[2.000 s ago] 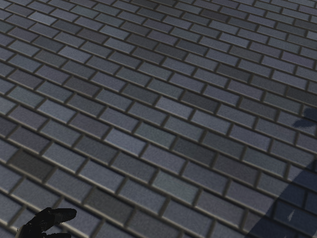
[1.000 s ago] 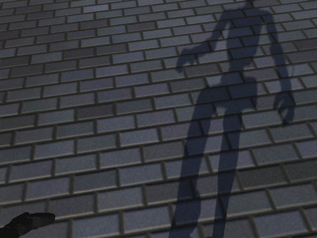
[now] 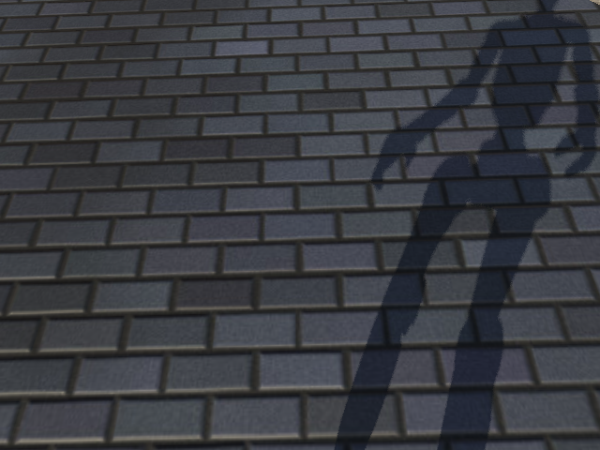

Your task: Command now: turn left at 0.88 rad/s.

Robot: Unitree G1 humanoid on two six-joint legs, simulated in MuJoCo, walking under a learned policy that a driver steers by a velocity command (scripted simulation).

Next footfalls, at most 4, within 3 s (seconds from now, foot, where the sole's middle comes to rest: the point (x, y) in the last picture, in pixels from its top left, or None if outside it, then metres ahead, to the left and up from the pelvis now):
0.38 left None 0.02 0.17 -0.78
0.96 right None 0.17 -0.09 -0.78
1.44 left None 0.41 0.04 -0.78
1.78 right None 0.31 -0.17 -0.78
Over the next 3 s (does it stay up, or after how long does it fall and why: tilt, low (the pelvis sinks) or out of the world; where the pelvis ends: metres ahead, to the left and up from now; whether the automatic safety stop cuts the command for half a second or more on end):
stays up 1.19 0.17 0.00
